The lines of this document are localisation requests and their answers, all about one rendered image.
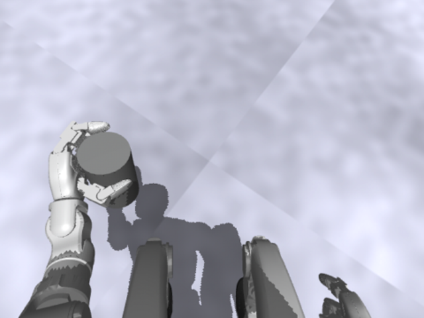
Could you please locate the left robot hand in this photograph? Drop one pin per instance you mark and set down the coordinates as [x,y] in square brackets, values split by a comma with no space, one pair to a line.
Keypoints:
[67,178]

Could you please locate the left robot arm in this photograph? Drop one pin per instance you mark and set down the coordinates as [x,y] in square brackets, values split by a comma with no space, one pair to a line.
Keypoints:
[64,291]

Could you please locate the right robot hand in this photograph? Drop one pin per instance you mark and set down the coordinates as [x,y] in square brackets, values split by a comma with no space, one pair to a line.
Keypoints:
[349,305]

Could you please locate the can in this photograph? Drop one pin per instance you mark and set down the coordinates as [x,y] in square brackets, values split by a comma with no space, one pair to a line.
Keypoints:
[106,159]

